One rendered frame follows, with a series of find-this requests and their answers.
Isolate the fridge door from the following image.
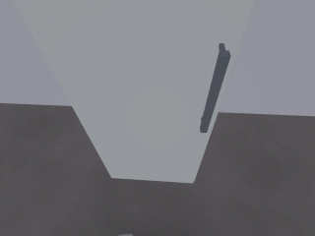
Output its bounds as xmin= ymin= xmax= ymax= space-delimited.
xmin=13 ymin=0 xmax=255 ymax=184

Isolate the handle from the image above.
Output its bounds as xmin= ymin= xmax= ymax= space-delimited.
xmin=200 ymin=43 xmax=231 ymax=133

